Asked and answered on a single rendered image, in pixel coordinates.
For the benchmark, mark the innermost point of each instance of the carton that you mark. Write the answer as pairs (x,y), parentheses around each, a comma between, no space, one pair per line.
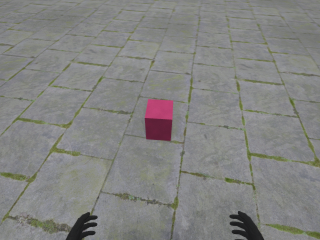
(158,119)

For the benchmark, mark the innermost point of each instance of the left robot hand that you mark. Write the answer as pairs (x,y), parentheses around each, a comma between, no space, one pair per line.
(77,233)

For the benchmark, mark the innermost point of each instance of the right robot hand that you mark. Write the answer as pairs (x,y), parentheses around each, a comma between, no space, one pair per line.
(251,230)

